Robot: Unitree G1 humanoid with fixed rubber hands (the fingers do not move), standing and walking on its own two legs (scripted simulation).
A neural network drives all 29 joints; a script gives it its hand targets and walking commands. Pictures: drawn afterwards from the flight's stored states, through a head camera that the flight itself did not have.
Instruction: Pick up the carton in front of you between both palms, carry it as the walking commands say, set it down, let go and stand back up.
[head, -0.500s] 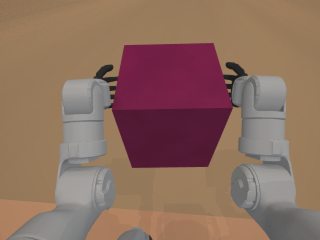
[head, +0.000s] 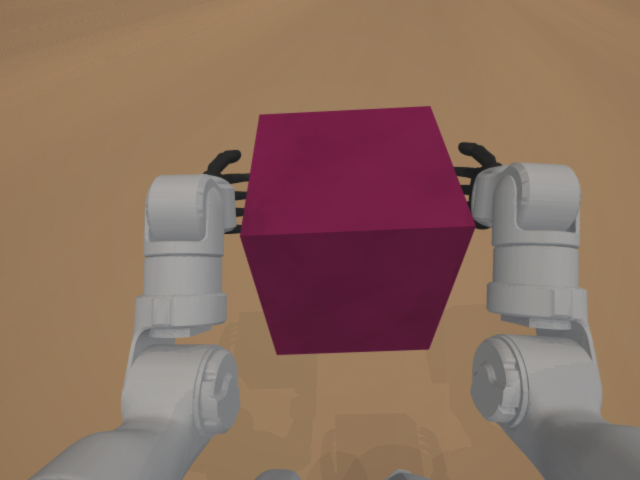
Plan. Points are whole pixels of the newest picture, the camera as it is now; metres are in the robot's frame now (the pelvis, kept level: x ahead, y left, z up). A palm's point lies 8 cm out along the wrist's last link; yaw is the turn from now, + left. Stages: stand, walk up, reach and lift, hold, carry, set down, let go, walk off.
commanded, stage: carry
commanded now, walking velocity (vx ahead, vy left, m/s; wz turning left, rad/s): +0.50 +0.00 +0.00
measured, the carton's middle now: (348, 238) +0.39 +0.01 +0.08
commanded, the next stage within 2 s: none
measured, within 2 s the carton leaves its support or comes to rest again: neither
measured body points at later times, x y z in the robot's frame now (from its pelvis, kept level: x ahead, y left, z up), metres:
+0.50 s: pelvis +0.30 +0.04 +0.03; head +0.33 +0.06 +0.48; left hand +0.69 +0.17 +0.14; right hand +0.66 -0.14 +0.14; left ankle +0.31 +0.11 -0.71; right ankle +0.29 -0.09 -0.64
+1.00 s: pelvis +0.61 -0.01 +0.04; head +0.62 -0.02 +0.49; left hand +0.89 +0.16 +0.12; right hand +0.91 -0.14 +0.11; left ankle +0.68 +0.13 -0.67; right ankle +0.57 -0.08 -0.71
